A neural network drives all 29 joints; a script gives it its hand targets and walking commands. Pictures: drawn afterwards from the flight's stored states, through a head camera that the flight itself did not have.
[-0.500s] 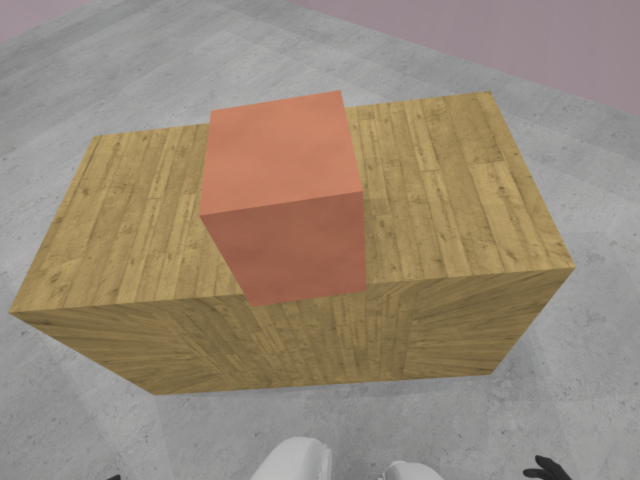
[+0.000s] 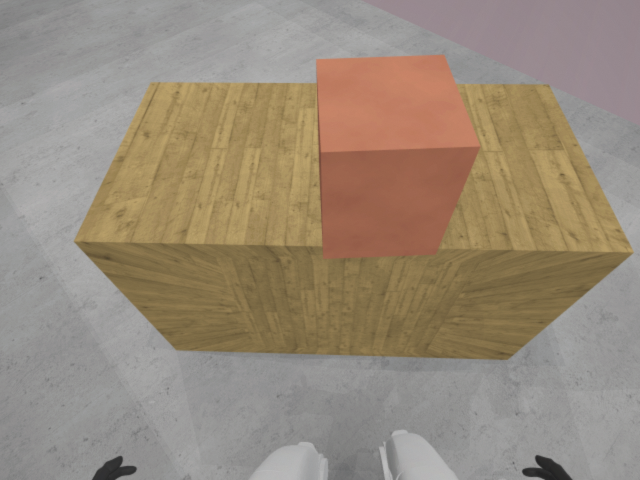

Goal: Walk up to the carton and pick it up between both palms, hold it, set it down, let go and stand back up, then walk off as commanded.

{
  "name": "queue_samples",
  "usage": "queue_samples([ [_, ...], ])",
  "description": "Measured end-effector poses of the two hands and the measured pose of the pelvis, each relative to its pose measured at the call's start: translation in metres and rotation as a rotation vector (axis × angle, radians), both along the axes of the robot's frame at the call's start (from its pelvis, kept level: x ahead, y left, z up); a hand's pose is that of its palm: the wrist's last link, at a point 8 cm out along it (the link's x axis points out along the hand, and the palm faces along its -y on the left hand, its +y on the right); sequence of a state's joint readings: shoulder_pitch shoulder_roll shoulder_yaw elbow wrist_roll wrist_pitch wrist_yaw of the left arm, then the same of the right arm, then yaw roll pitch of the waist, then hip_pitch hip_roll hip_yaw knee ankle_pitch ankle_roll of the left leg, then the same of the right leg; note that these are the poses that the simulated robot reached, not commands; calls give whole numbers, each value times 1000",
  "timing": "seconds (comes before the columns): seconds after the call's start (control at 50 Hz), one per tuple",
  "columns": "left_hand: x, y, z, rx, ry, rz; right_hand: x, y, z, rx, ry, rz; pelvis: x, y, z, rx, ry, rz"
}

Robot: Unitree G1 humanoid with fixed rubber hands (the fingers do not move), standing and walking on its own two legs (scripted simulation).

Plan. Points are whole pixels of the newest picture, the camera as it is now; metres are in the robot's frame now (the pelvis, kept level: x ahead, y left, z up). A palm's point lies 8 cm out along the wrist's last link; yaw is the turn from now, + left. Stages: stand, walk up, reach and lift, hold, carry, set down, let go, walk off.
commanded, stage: walk off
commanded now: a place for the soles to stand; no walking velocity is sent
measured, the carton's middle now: (379, 163) +0.59 -0.07 +0.00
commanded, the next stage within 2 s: none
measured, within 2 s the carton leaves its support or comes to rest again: neither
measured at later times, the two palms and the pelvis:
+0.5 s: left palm out of the picture -0.01 +0.37 -0.12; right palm out of the picture +0.06 -0.22 -0.07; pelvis -0.08 +0.07 +0.01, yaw -2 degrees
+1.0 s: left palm out of the picture -0.07 +0.34 -0.13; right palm out of the picture -0.10 -0.27 -0.05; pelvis -0.18 +0.04 +0.01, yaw -5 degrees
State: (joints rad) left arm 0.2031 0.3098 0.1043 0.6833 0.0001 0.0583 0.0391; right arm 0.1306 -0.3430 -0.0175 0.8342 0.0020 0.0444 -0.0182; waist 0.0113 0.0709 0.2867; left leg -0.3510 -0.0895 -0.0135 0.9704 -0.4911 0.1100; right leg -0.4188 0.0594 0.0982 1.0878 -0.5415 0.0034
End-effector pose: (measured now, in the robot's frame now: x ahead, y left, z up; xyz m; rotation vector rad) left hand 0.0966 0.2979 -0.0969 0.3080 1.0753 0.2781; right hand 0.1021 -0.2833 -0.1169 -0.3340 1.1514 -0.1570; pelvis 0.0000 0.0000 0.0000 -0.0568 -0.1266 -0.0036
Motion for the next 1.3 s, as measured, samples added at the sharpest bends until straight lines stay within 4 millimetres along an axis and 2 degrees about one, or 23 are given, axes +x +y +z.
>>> queue_samples([
  [0.14,-14,9,-6,-89,21,-4,-11,7,52,-103,-44,-19,-12,22,20,-9,24,-19],
  [0.24,-27,16,-3,-111,47,-17,-22,14,73,-142,-52,-29,-23,34,33,-9,50,-29],
  [0.3,-40,23,3,-107,61,-17,-29,21,79,-142,-50,-26,-31,41,39,-8,64,-28],
  [0.36,-62,33,7,-93,75,-6,-31,29,78,-132,-55,-11,-43,47,41,-2,70,-23],
  [0.42,-94,50,-6,-63,78,22,-27,41,61,-127,-76,25,-58,54,24,4,52,-28],
  [0.46,-105,61,-14,-53,76,18,-31,52,53,-123,-99,32,-67,63,14,-27,8,-40],
  [0.52,-98,75,-27,-51,19,-6,-54,63,47,-137,-108,20,-80,77,2,-27,2,-21],
  [0.6,-82,89,-49,-69,-43,-49,-102,74,31,-163,-73,-11,-104,96,-18,-18,-10,-15],
  [0.66,-87,90,-56,-85,-30,-79,-135,78,34,-175,-49,-53,-119,100,-17,-9,-40,-35],
  [0.72,-100,88,-55,-101,-2,-87,-159,73,48,-204,-23,-74,-131,99,-9,2,-33,-40],
  [0.84,-133,75,-45,-110,61,-110,-179,53,74,-246,-27,-83,-150,84,9,37,14,-47],
  [0.98,-163,48,-36,-78,82,-138,-197,19,72,-233,-90,-94,-172,51,9,68,34,-71],
  [1.08,-175,13,-36,-46,71,-184,-228,-21,55,-210,-112,-126,-195,11,-2,94,25,-106],
  [1.18,-199,-36,-38,-9,47,-224,-270,-69,16,-158,-93,-156,-228,-38,-23,116,18,-130],
  [1.22,-215,-48,-34,8,34,-209,-284,-80,2,-130,-65,-152,-240,-53,-26,109,-10,-102],
  [1.3,-238,-59,-12,51,26,-176,-300,-91,-10,-70,-42,-133,-256,-71,-21,122,-24,-92],
])
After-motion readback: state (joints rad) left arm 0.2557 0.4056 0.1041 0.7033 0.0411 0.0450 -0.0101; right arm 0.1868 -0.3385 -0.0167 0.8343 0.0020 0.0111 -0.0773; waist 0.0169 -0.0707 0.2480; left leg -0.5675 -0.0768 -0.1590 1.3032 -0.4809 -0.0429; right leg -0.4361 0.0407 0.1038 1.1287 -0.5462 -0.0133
